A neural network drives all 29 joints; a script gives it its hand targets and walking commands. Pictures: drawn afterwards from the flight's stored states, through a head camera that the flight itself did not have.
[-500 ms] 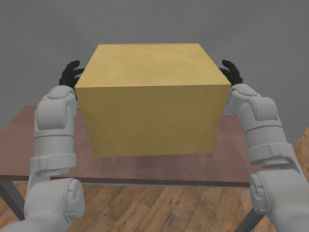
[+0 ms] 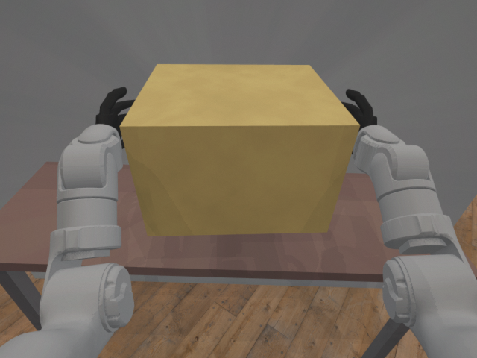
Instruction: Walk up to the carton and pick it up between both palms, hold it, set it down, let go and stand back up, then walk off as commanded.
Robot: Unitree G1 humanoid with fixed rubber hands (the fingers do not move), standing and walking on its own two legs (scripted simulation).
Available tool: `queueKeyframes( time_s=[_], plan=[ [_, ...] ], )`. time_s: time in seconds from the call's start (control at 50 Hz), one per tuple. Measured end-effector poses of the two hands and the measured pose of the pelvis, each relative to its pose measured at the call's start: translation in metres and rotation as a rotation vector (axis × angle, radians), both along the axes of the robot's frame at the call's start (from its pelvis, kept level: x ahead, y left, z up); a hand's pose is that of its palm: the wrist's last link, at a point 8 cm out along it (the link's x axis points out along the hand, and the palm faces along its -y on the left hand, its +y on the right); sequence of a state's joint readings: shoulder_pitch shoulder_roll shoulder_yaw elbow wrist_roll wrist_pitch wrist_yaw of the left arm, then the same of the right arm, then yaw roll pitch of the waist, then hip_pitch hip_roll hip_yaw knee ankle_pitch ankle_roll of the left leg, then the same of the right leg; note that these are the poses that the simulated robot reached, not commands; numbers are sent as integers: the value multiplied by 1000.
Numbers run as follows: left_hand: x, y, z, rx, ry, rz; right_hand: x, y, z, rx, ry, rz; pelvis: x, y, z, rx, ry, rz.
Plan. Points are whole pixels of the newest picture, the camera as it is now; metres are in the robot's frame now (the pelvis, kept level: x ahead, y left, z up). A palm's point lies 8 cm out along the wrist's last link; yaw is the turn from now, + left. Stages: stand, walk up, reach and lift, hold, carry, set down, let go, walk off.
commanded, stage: hold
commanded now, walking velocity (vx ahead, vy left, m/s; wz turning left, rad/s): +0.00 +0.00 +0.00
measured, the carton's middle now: (236, 142) +0.43 +0.00 +0.21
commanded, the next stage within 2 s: none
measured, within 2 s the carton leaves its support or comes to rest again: neither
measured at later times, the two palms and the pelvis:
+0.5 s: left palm (104, 140) +0.37 +0.21 +0.24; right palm (351, 132) +0.38 -0.18 +0.26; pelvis +0.02 +0.01 +0.00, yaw +0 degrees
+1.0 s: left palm (109, 131) +0.37 +0.20 +0.26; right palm (361, 134) +0.38 -0.20 +0.26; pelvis +0.00 +0.00 +0.00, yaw +0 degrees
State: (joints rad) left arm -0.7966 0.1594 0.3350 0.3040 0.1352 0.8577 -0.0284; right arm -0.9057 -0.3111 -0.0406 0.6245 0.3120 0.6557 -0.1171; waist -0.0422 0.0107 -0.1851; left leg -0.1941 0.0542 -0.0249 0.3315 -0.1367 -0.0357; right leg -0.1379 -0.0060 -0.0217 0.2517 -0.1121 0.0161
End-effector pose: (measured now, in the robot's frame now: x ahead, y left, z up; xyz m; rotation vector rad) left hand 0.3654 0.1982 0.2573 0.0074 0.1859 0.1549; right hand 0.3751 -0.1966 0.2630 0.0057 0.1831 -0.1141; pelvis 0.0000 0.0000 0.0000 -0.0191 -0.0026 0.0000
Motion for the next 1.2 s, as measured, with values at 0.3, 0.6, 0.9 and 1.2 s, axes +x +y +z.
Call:
queueKeyframes(
  time_s=[0.3, 0.6, 0.9, 1.2],
  plan=[
    [16, 9, 3, 0, -8, -11, 13, 8, 6, -29, -7, -1, 15, 5, 1, -1, 7, 2],
    [3, 12, -17, -15, -13, -4, 4, 13, -2, -23, -10, 2, 16, 10, 0, -9, -24, -3],
    [-5, 1, 1, -1, -9, 7, -3, 2, 0, 2, -7, 5, -2, 0, 0, -1, -2, 2],
    [15, 7, 8, 1, -6, -9, 11, 6, 7, -22, -3, -3, 11, 3, 0, 0, 13, 4]
  ],
)
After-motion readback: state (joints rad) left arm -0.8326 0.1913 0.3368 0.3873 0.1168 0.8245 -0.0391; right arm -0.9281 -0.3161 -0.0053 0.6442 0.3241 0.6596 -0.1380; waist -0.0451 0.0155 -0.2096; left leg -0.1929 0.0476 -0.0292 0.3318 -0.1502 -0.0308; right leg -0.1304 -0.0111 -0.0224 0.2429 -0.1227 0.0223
